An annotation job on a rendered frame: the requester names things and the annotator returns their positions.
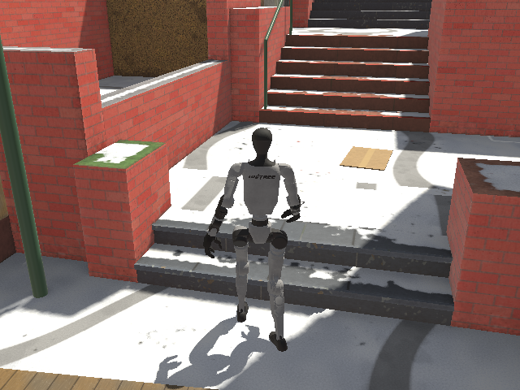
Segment right robot upper arm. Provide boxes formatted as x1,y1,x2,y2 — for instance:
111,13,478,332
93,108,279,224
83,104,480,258
278,163,300,206

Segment left robot upper arm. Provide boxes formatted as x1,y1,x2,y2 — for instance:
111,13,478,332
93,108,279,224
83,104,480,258
221,162,245,209

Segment robot right forearm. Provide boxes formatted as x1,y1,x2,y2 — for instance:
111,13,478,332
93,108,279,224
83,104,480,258
290,194,301,215

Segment right robot thigh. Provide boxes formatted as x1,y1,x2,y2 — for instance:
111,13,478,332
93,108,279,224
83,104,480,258
267,228,288,295

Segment robot left forearm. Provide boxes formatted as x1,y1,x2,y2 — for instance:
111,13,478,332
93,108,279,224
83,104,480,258
207,195,228,236

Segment robot thigh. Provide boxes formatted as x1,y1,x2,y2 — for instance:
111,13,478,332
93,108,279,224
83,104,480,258
267,228,288,295
232,226,249,276

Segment left robot hand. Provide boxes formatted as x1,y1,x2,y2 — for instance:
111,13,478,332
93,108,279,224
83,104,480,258
203,233,222,258

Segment right robot hand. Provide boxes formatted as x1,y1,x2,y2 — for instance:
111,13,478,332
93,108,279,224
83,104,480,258
281,209,301,223

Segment left robot thigh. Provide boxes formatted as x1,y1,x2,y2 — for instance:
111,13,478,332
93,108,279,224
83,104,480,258
232,226,249,276

